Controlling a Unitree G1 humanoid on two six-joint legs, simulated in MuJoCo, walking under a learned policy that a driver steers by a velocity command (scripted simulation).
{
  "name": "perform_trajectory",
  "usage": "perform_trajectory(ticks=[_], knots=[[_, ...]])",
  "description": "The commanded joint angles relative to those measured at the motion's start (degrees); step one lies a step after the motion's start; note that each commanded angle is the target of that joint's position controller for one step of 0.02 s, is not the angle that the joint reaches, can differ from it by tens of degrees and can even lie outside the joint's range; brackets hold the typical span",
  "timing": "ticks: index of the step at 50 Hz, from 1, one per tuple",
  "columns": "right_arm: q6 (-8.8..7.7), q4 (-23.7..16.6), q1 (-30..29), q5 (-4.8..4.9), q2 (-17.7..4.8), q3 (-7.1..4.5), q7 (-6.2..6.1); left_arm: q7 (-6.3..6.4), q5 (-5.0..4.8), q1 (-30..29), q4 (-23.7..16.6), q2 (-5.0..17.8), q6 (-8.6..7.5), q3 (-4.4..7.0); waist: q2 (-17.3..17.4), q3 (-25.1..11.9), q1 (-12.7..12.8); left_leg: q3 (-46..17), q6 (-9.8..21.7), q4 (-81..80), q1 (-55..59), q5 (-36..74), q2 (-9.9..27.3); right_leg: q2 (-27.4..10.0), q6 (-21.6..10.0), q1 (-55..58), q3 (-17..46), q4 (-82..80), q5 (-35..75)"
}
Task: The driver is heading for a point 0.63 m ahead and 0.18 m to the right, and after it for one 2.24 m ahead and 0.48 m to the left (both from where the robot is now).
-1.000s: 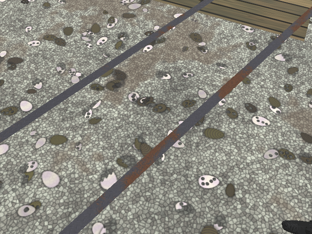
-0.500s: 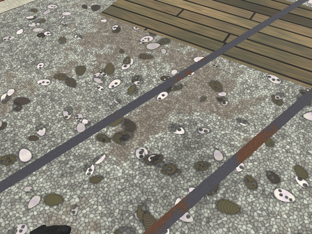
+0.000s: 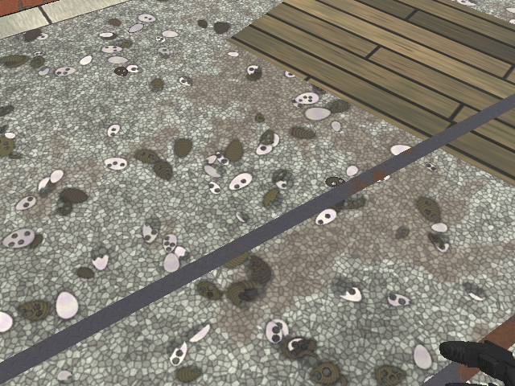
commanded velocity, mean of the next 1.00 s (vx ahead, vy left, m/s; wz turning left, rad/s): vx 0.47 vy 0.00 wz -0.12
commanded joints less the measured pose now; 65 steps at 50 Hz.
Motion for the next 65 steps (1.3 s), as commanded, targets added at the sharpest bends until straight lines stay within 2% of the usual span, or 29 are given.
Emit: perform_trajectory(ticks=[1,2,3,4,5,8,15,20,23,24,25,26,27,28,29,30,31,35,41,46,48,49,50,51,52,54,55,59,65], knots=[[0.37,2.29,23.42,0.35,-12.28,-4.27,-0.63,-0.46,-0.61,1.84,-5.21,5.53,-3.07,0.02,12.24,-21.41,-10.95,-42.06,14.93,-11.8,50.54,-14.9,21.56,1.14,-1.2,-39.86,6.79,39.0,-5.88],[0.31,2.07,19.57,0.44,-10.32,-3.41,-0.8,-0.77,-1.64,-3.8,-7.02,7.88,-3.7,0.73,9.25,-12.62,-10.6,-33.36,12.38,-12.91,43.37,-13.11,19.43,-1.58,-1.75,-43.2,5.59,39.3,-0.91],[0.35,1.76,16.01,0.1,-9.25,-2.95,-0.82,-0.62,-1.19,-6.69,-7.52,7.2,-3.84,0.59,4.79,-8.4,-8.95,-27.21,10.99,-14.08,35.53,-7.65,17.0,-4.1,-1.63,-41.4,4.17,36.7,4.24],[0.34,1.6,13.23,-0.31,-7.87,-2.53,-0.61,-0.52,-0.22,-7.89,-7.71,6.79,-3.62,0.8,3.7,-5.06,-7.23,-22.99,10.46,-15.8,28.84,-2.25,15.05,-5.51,-1.14,-39.19,3.79,33.25,7.29],[0.12,1.51,11.69,-0.8,-6.79,-2.16,-0.51,-0.6,-0.01,-6.75,-7.49,6.21,-3.03,0.92,4.73,-4.23,-5.22,-20.16,10.11,-17.55,24.41,1.22,13.68,-6.75,-0.84,-35.64,4.23,31.43,9.43],[-0.92,2.79,11.23,-0.15,-7.62,-2.53,-0.46,-0.4,0.21,-5.81,-7.25,3.5,-1.33,0.45,4.72,-2.79,-3.15,-14.86,11.14,-21.57,18.52,5.8,12.8,-7.38,0.65,-32.98,3.47,26.54,12.54],[-0.41,6.63,16.22,0.38,-10.36,-3.07,-1.69,-1.18,0.35,-19.27,-10.83,1.36,-1.94,-0.46,3.01,1.19,-7.18,-6.01,8.21,-23.67,19.43,6.83,9.87,-5.27,1.2,-32.86,1.15,3.49,32.73],[0.99,9.84,20.68,0.92,-11.4,-3.37,-2.0,-2.63,-0.16,-25.77,-13.77,2.25,-2.64,-0.4,3.57,2.71,-8.96,-7.2,7.22,-19.7,28.44,8.15,13.58,-3.52,-0.91,-34.24,0.99,-3.74,29.29],[1.93,10.5,19.58,1.01,-12.44,-3.72,-2.46,-2.97,0.07,-21.47,-13.22,4.27,-2.98,0.44,5.23,-0.14,-5.63,-6.87,5.35,-13.07,31.98,21.61,14.07,-1.08,-3.42,-26.72,-1.06,-6.24,23.28],[2.26,10.44,18.59,1.0,-12.14,-3.52,-2.61,-2.66,0.3,-14.75,-11.25,5.95,-3.0,1.51,4.81,-4.25,-1.91,-4.75,4.04,-5.3,30.78,29.93,11.76,0.77,-4.91,-17.04,-2.91,-7.77,24.11],[2.31,9.64,18.33,0.24,-10.37,-2.71,-2.93,-2.14,0.48,-5.05,-8.69,9.18,-2.82,2.85,3.0,-11.58,1.93,-1.69,2.0,7.1,24.3,26.65,8.93,-2.38,-7.38,-2.04,0.1,-5.14,27.07],[1.2,7.82,24.49,-0.34,-5.12,-0.99,-2.62,-1.83,1.26,1.38,-7.76,15.06,-2.39,4.24,-8.78,-20.63,0.77,1.43,-2.5,29.6,1.26,6.62,1.21,-16.43,-16.38,21.63,24.36,-5.6,21.14],[-0.21,8.46,23.78,-0.57,-5.08,-0.71,-2.24,-2.02,-0.09,3.11,-7.0,12.48,-2.02,3.57,-14.92,-24.25,1.43,-4.83,-3.54,39.88,-9.96,-26.91,-3.5,-20.41,-20.0,26.9,42.59,-15.1,13.91],[-1.28,7.05,19.02,0.87,-9.73,-1.92,-1.59,-1.96,-0.44,-0.09,-7.68,9.41,-1.9,2.4,-10.73,-16.71,1.66,-7.53,-2.8,44.48,-16.48,-25.63,0.24,-18.67,-17.39,22.27,37.79,-16.72,7.98],[-1.89,5.74,14.39,1.52,-9.75,-1.79,-1.42,-1.8,-0.07,-3.92,-8.69,8.11,-1.76,2.07,-6.53,-10.17,0.79,-6.12,-2.18,42.87,-17.42,-20.7,2.74,-16.47,-15.8,13.94,30.83,-17.69,10.11],[-2.05,5.2,12.09,0.7,-9.26,-1.79,-1.65,-1.81,0.43,-6.83,-9.13,7.08,-1.68,1.81,-2.75,-5.5,-0.81,-5.28,-2.24,38.74,-15.78,-16.73,4.53,-14.39,-15.17,5.56,25.85,-19.29,14.67],[-1.71,5.19,12.34,-0.18,-9.03,-2.11,-1.9,-1.81,1.06,-8.7,-9.73,5.65,-1.8,1.34,-2.6,-3.71,-2.93,-5.79,-2.45,34.97,-11.9,-13.97,6.08,-12.83,-14.72,-0.58,22.98,-20.92,19.27],[-0.2,4.55,11.97,-0.87,-6.47,-1.72,-2.32,-1.02,0.4,-9.17,-9.79,6.62,-2.17,1.96,-4.21,-2.3,-5.44,-4.81,-5.27,24.44,-6.4,-9.31,5.98,-9.91,-15.71,-9.58,16.74,-24.89,25.71],[-0.81,1.14,-1.18,-0.36,-4.9,-0.87,-1.63,0.51,-0.43,-3.59,-8.13,8.93,-1.33,3.03,-3.9,0.46,-1.3,-4.59,-6.92,2.74,-1.1,9.11,1.79,-6.64,-12.18,-12.31,12.68,-23.22,25.6],[-1.74,1.64,0.05,-1.04,-6.69,-1.58,-0.42,1.29,0.11,-1.33,-6.53,7.2,0.03,2.55,-6.0,-3.26,-1.91,-4.66,-3.84,-3.7,3.87,10.47,0.56,-8.7,-8.5,-3.29,13.73,-12.76,35.57],[-1.99,3.56,5.64,-1.89,-8.23,-2.2,-0.65,1.28,0.67,-2.12,-6.78,5.5,0.09,1.89,-4.52,-6.38,-4.75,-3.42,-0.86,-7.55,13.49,17.54,1.0,-4.95,-5.56,-3.16,11.02,-4.21,40.37],[-2.13,3.54,9.42,-2.65,-11.99,-2.77,-0.79,1.29,1.97,0.45,-7.7,3.35,-0.25,1.01,2.03,-13.0,-4.61,-11.44,3.15,-2.88,26.5,38.0,9.3,-1.08,-2.99,-9.43,8.22,7.19,29.42],[-1.04,4.53,12.06,-2.51,-11.93,-2.79,-0.76,1.21,1.67,8.35,-6.53,0.67,-0.58,-0.11,14.0,-20.1,-3.67,-25.39,13.08,-2.02,40.92,44.27,19.57,3.31,1.3,-22.06,4.33,22.95,2.1],[-0.09,5.18,13.28,-0.38,-8.79,-2.03,-0.29,0.99,1.45,7.91,-6.2,4.27,-0.32,0.45,13.83,-20.98,-4.58,-32.62,15.0,-5.41,39.7,35.93,20.27,2.8,2.89,-25.59,6.27,29.02,-10.24],[0.53,4.82,10.73,0.58,-8.42,-1.74,0.04,1.03,0.87,3.28,-7.24,6.94,0.29,1.26,9.46,-15.42,-4.93,-31.01,13.27,-6.88,35.23,26.15,18.16,1.14,3.59,-29.04,6.76,32.24,-8.89],[1.57,3.42,6.09,0.05,-9.8,-2.1,-0.11,1.85,0.89,-4.41,-9.22,7.36,1.71,1.82,4.32,-8.04,-5.03,-27.18,11.25,-9.8,24.74,17.39,15.01,-0.17,4.03,-31.43,5.0,31.19,-4.83],[1.95,3.23,5.15,-0.32,-10.69,-2.48,-0.42,2.3,1.01,-5.38,-9.73,7.06,2.33,2.01,5.05,-6.9,-4.2,-25.95,10.44,-11.1,20.37,15.25,13.63,-0.88,3.8,-29.37,5.09,28.61,-2.99],[3.56,2.69,4.51,-0.44,-11.34,-3.49,-1.71,3.27,0.94,-5.5,-9.8,4.05,2.86,1.65,8.4,-8.46,-3.1,-22.71,9.61,-13.43,14.67,10.48,9.61,1.26,4.01,-22.24,3.79,16.99,1.37],[5.55,2.19,4.52,0.46,-11.5,-4.3,-3.14,2.49,0.82,-10.52,-11.46,3.8,2.46,1.56,8.9,-7.4,-4.33,-26.16,8.13,-14.68,10.72,-5.58,7.64,2.74,3.63,-16.76,4.8,5.4,8.71]])
Keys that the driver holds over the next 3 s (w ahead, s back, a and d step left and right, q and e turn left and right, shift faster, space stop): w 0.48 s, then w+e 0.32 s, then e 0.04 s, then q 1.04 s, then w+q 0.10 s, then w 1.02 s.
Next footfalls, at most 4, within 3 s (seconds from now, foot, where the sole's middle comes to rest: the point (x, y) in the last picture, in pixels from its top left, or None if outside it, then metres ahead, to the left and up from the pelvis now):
0.50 right None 0.44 -0.13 -0.76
0.96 left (262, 288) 0.71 0.06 -0.76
1.38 right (343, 308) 0.67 -0.16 -0.76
1.80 left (246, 322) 0.61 0.10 -0.76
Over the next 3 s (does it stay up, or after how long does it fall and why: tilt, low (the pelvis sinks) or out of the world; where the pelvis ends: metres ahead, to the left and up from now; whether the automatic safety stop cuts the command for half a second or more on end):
stays up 0.99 0.21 0.02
